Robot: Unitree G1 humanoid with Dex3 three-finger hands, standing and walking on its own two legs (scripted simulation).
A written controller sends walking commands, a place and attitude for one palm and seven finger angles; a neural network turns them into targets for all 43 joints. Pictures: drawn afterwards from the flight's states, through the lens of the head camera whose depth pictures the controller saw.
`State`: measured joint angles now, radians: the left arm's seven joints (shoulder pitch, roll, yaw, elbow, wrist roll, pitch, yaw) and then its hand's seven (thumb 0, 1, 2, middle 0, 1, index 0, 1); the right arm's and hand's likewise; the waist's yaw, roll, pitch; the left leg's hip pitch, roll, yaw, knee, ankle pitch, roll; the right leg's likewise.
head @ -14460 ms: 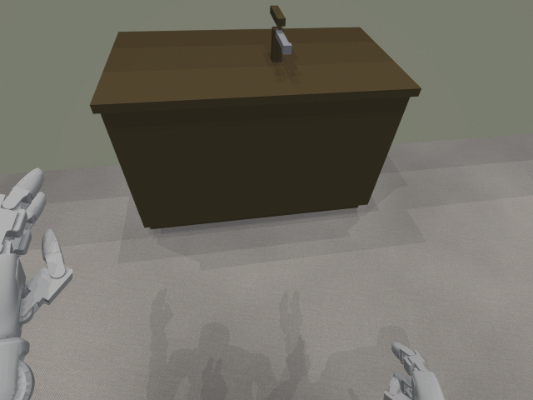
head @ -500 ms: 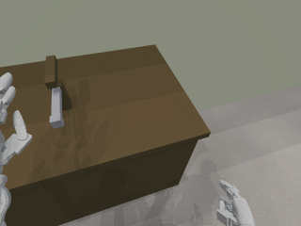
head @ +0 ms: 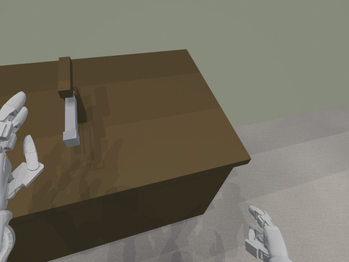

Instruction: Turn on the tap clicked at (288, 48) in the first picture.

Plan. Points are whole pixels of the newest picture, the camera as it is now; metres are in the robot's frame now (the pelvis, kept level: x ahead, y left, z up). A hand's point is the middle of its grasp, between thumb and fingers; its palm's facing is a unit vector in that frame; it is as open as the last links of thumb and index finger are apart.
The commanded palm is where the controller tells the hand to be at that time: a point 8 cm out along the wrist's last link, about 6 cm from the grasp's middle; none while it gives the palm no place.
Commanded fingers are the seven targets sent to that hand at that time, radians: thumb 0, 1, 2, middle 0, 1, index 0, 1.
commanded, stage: come to a stop and stand still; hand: left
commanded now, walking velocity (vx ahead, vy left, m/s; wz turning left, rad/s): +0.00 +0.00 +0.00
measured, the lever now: (71, 138) +0.35 +0.28 +0.05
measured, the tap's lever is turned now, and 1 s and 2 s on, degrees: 0 0 0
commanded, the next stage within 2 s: look again from close up in 0.14 s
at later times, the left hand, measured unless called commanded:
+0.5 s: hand (31, 172) +0.21 +0.25 +0.16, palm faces +0.37 -0.85 -0.37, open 7.4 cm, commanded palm +0.15 +0.28 +0.17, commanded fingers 0.00 0.90 0.90 -0.20 -0.30 -0.20 -0.30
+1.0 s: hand (61, 168) +0.22 +0.21 +0.16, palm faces +0.37 -0.85 -0.37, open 7.4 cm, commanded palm +0.16 +0.25 +0.17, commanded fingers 0.00 0.90 0.90 -0.20 -0.30 -0.20 -0.30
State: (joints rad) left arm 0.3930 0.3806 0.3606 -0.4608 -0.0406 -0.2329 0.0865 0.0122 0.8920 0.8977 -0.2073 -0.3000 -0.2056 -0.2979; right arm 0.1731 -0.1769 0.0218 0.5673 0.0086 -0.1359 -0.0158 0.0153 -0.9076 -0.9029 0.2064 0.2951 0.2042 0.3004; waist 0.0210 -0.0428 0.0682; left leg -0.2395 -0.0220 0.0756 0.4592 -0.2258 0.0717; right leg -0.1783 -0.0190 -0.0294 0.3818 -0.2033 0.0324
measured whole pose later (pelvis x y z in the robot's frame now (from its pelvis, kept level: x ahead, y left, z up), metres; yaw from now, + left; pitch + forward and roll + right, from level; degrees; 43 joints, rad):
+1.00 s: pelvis +0.00 -0.03 +0.00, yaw +0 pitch +0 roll -1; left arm 0.41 0.37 0.35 -0.46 -0.06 -0.18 0.10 0.01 0.89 0.90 -0.21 -0.30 -0.20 -0.30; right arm 0.21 -0.18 0.01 0.57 0.02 -0.09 -0.01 0.01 -0.91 -0.90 0.21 0.30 0.20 0.30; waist 0.01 -0.01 0.05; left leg -0.24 0.02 0.05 0.46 -0.23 0.03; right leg -0.17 0.02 -0.05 0.39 -0.22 -0.01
